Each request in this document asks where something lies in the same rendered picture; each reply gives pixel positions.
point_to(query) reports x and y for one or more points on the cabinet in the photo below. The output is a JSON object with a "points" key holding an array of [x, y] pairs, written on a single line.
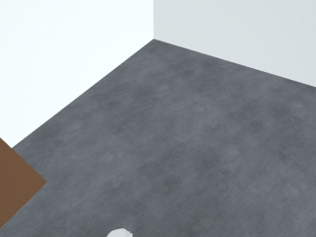
{"points": [[18, 182]]}

